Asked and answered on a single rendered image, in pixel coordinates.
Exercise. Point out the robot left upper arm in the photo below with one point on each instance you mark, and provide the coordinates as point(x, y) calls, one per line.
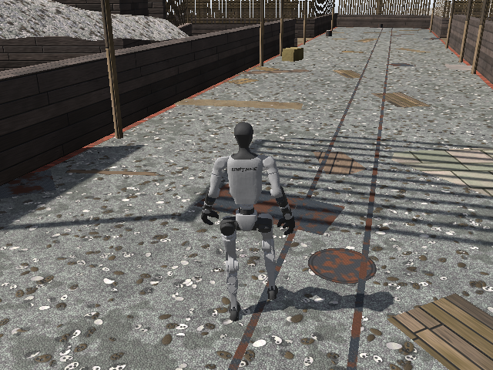
point(216, 176)

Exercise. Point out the robot left hand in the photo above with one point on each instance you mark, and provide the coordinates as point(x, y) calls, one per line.
point(211, 214)

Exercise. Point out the humanoid robot torso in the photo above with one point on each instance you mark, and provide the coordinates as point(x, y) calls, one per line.
point(245, 182)

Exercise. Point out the robot right upper arm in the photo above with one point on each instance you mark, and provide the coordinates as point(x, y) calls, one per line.
point(273, 175)

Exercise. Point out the left robot foot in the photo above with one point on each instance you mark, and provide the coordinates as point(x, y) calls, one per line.
point(234, 315)

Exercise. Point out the robot left forearm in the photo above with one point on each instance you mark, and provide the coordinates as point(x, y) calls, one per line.
point(208, 203)

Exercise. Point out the robot right forearm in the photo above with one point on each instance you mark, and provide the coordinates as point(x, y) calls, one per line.
point(284, 206)

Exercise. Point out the robot right hand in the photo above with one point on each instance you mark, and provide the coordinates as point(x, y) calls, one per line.
point(288, 223)

